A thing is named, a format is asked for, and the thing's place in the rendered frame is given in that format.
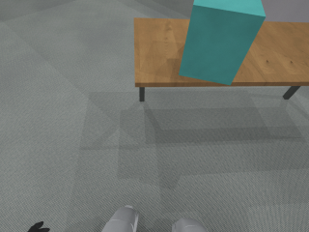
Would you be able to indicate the robot thigh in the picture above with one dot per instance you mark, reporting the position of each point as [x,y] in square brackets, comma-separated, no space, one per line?
[187,224]
[124,220]

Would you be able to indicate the carton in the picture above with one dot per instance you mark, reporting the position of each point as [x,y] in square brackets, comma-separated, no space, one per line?
[219,35]

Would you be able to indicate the table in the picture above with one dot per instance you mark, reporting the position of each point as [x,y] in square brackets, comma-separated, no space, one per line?
[278,56]

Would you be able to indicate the robot right thigh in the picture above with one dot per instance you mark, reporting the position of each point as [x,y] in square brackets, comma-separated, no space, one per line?
[187,224]

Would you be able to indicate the robot left thigh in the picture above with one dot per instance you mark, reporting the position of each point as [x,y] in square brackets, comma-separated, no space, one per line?
[124,220]

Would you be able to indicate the robot left hand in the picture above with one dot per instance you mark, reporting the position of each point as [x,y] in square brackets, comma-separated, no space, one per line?
[37,227]

